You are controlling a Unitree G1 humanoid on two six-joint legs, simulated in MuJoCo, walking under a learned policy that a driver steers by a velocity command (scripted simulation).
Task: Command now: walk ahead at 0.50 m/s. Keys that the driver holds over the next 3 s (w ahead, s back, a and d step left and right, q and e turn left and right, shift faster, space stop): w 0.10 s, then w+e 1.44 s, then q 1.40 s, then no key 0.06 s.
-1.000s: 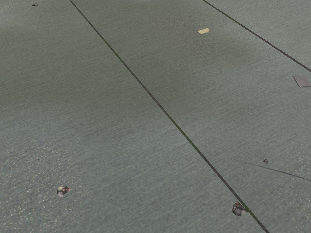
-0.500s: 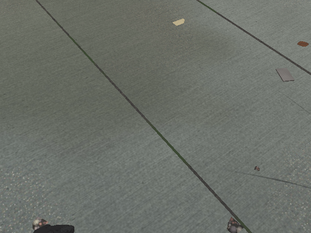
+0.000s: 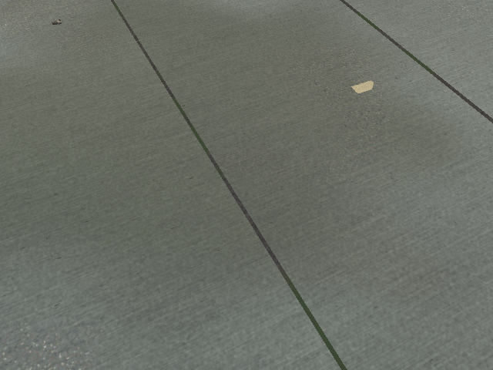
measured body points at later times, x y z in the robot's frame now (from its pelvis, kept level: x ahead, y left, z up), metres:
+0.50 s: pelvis +0.28 +0.05 +0.00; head +0.30 +0.05 +0.45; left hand +0.46 +0.30 -0.11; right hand +0.27 -0.23 -0.13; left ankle +0.24 +0.15 -0.75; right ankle +0.41 -0.14 -0.68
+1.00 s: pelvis +0.54 -0.06 +0.00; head +0.57 -0.10 +0.45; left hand +0.72 +0.17 -0.10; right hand +0.61 -0.39 -0.09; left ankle +0.77 +0.06 -0.68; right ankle +0.50 -0.11 -0.75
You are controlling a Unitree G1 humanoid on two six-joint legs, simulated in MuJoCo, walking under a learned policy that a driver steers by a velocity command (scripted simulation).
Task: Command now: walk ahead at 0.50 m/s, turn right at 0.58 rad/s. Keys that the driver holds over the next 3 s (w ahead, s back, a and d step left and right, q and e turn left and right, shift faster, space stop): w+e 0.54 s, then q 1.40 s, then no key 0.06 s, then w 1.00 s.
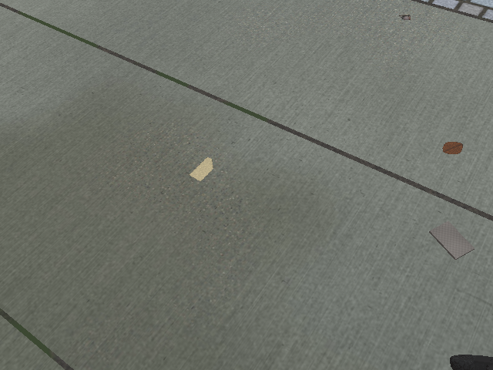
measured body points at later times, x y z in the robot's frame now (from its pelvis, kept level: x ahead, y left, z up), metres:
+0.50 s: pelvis +0.27 +0.04 +0.00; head +0.30 +0.03 +0.45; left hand +0.52 +0.24 -0.09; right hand +0.23 -0.25 -0.12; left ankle +0.27 +0.15 -0.75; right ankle +0.33 -0.15 -0.68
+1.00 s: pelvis +0.43 -0.06 -0.01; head +0.46 -0.07 +0.44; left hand +0.64 +0.16 -0.11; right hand +0.46 -0.37 -0.13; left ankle +0.50 +0.06 -0.70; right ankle +0.45 -0.18 -0.75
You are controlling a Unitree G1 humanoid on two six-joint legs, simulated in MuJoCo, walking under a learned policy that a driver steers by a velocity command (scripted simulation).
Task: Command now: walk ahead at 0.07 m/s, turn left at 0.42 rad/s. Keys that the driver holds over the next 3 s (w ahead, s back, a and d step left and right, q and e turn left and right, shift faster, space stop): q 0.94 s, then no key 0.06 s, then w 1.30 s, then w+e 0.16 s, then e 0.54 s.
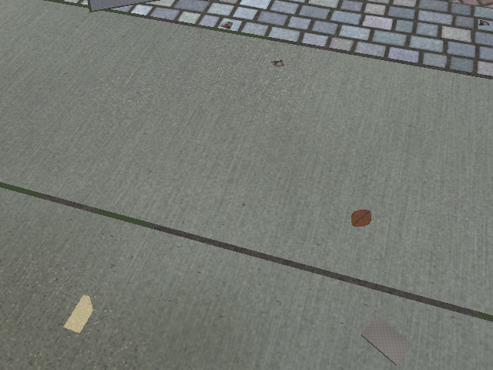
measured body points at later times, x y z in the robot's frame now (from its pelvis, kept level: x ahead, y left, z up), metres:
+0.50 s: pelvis +0.03 +0.04 +0.00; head +0.07 +0.07 +0.45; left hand +0.11 +0.36 -0.11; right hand +0.25 -0.21 -0.08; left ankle +0.03 +0.13 -0.74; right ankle +0.10 -0.11 -0.70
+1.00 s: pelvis +0.04 +0.03 +0.00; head +0.07 +0.05 +0.45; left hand -0.02 +0.34 -0.11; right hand +0.33 -0.11 -0.09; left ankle -0.03 +0.14 -0.72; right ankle +0.10 -0.10 -0.74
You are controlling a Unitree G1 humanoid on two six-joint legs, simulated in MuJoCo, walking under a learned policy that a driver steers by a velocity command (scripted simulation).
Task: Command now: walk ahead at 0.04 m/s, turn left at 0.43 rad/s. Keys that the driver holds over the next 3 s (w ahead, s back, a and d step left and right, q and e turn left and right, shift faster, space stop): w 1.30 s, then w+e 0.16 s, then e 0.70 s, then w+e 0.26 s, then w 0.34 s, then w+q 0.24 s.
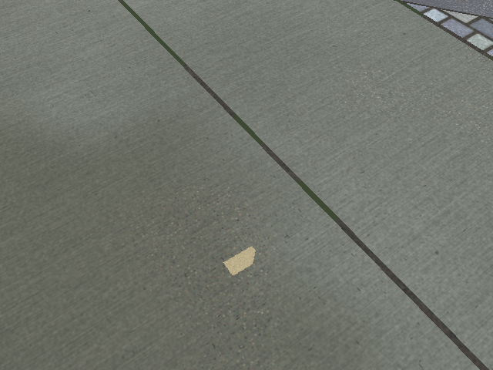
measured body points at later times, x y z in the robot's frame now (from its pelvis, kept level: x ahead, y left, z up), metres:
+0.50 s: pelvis +0.13 +0.02 +0.00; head +0.15 +0.03 +0.45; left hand +0.31 +0.29 -0.10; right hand +0.18 -0.27 -0.11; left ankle +0.00 +0.13 -0.74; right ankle +0.29 -0.11 -0.71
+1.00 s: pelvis +0.41 -0.01 +0.00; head +0.44 -0.01 +0.45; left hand +0.39 +0.28 -0.13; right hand +0.63 -0.23 -0.09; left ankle +0.59 +0.16 -0.70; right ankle +0.30 -0.10 -0.74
